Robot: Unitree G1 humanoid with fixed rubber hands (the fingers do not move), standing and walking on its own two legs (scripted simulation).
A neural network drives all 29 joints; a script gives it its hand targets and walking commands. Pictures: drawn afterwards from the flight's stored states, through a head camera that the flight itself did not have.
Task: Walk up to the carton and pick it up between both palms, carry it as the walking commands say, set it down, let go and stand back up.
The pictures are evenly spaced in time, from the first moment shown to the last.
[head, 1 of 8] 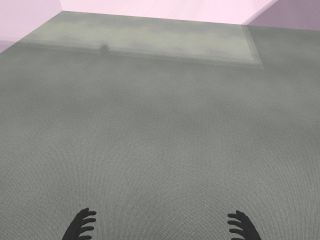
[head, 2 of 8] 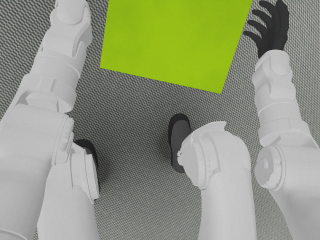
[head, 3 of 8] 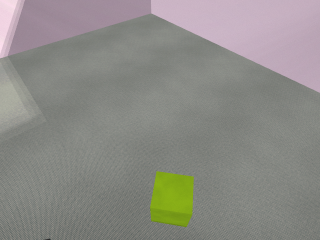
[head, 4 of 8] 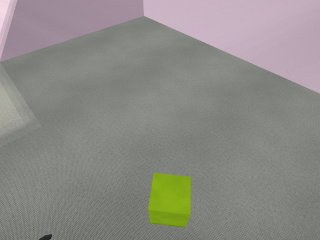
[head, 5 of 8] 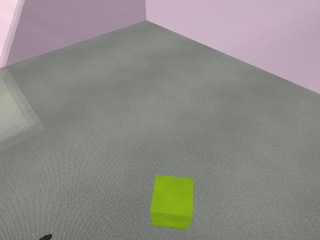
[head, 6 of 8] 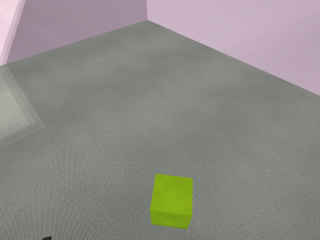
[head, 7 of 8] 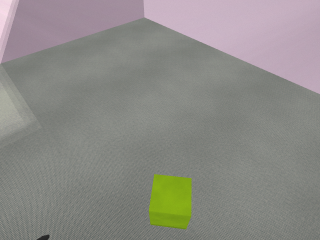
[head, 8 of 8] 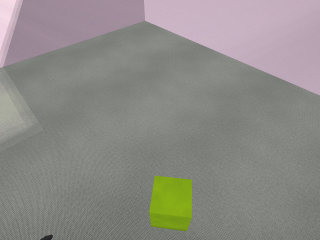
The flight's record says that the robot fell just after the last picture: no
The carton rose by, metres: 0.01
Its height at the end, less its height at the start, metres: +0.00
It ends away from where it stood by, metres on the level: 0.05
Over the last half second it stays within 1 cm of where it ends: yes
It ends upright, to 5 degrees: yes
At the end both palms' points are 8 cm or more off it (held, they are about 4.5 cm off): yes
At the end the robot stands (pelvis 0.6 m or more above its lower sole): yes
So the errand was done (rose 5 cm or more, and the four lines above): no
